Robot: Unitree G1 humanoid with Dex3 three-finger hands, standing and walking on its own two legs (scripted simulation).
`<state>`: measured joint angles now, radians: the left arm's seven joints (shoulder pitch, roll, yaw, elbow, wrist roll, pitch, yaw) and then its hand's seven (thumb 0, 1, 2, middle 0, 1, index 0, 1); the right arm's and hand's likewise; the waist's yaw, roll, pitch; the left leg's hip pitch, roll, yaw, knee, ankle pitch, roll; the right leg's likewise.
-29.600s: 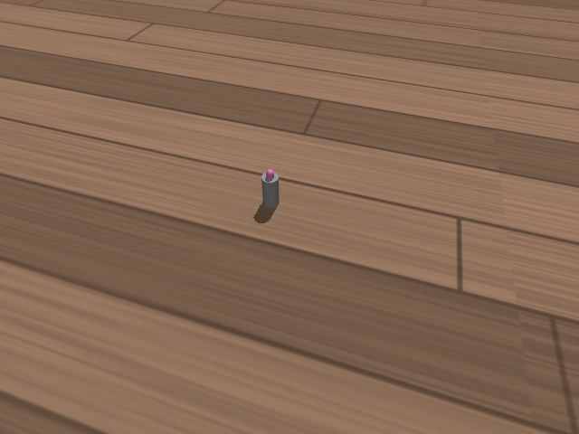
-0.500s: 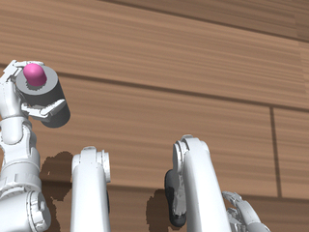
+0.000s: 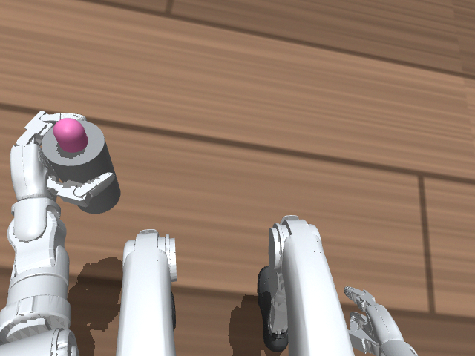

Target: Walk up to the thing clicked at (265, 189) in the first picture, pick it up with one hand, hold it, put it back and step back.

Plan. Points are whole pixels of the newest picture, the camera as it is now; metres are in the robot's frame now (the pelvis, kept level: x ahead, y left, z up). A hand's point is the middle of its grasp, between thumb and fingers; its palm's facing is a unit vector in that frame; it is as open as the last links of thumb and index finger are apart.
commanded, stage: lift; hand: left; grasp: from the side
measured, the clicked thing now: (84, 165) +0.42 +0.22 -0.07
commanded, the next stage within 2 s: hold in 1.84 s
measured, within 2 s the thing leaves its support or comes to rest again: neither
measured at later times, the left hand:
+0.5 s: hand (31, 127) +0.40 +0.21 +0.11, palm faces +0.19 -0.98 -0.07, open 11.1 cm
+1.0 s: hand out of the picture +0.39 +0.19 +0.26, palm faces +0.18 -0.98 -0.04, open 11.1 cm
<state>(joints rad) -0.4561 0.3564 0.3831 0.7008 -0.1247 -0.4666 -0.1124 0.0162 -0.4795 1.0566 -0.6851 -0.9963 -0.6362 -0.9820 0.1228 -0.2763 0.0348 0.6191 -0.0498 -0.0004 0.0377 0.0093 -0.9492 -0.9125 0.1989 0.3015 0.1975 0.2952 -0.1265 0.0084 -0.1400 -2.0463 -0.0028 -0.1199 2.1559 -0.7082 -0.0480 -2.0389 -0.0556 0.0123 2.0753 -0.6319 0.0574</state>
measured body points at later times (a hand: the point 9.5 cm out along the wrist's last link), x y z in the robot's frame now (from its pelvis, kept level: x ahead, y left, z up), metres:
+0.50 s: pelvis +0.02 +0.00 +0.13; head +0.19 +0.02 +0.55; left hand +0.39 +0.26 +0.12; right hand +0.18 -0.25 +0.01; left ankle +0.07 +0.13 -0.38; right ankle +0.10 -0.15 -0.38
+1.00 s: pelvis +0.05 +0.00 +0.25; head +0.14 +0.02 +0.69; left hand +0.37 +0.25 +0.26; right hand +0.20 -0.24 +0.14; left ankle +0.07 +0.13 -0.38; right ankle +0.10 -0.15 -0.38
